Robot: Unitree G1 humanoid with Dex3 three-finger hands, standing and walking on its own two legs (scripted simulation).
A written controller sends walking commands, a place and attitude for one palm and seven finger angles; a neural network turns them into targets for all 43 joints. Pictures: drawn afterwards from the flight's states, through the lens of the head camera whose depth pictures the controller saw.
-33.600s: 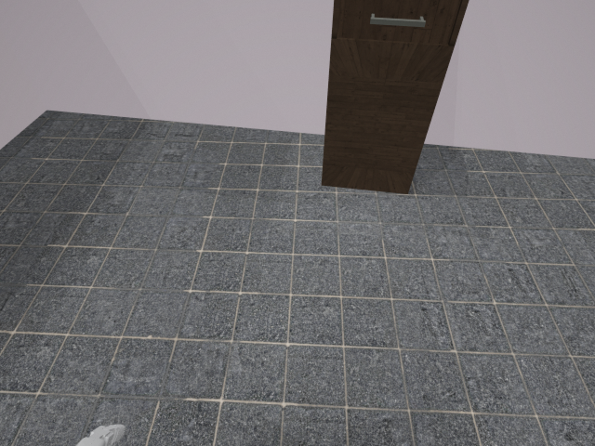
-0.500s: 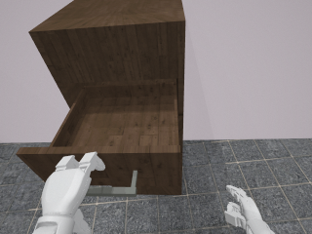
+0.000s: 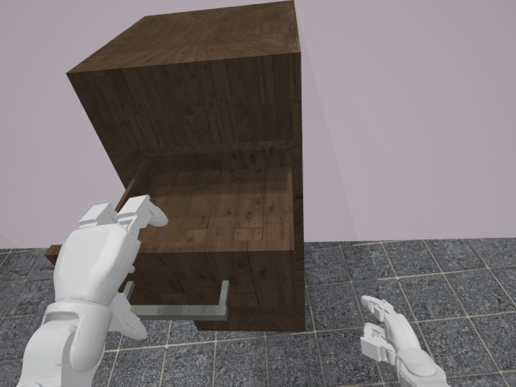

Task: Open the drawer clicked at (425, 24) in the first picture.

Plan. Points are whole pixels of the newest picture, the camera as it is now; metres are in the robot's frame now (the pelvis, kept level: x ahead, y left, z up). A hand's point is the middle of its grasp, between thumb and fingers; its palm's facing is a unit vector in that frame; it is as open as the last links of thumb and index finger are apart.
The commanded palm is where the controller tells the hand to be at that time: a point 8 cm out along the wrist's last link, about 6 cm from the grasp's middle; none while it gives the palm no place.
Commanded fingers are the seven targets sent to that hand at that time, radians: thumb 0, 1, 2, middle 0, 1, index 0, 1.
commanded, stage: lift the hand off the handle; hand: left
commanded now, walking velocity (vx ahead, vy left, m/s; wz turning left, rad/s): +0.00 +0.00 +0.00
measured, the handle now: (172, 300) +0.23 +0.19 +0.04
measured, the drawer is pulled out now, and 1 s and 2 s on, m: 0.29 0.29 0.29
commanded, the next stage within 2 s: draw the hand back to the body in 0.26 s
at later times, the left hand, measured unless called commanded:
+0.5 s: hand (113, 271) +0.19 +0.22 +0.17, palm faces +0.17 -0.13 -0.98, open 13.9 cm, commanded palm +0.15 +0.21 +0.23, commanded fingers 0.00 -0.50 0.30 -0.30 -1.20 -0.30 -1.20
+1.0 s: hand (95, 267) +0.19 +0.24 +0.17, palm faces +0.19 -0.27 -0.94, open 13.9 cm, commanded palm +0.15 +0.25 +0.23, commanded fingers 0.00 -0.40 0.34 -0.29 -1.13 -0.29 -1.13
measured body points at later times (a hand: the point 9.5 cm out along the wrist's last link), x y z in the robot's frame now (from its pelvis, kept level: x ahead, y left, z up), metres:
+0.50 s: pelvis -0.01 -0.01 +0.00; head -0.03 -0.06 +0.45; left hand +0.18 +0.22 +0.22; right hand +0.24 -0.19 -0.08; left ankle +0.04 +0.10 -0.74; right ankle -0.01 -0.09 -0.74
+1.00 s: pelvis +0.01 +0.01 +0.00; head +0.00 -0.03 +0.45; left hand +0.18 +0.25 +0.22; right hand +0.27 -0.17 -0.07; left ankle +0.04 +0.10 -0.74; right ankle -0.01 -0.09 -0.74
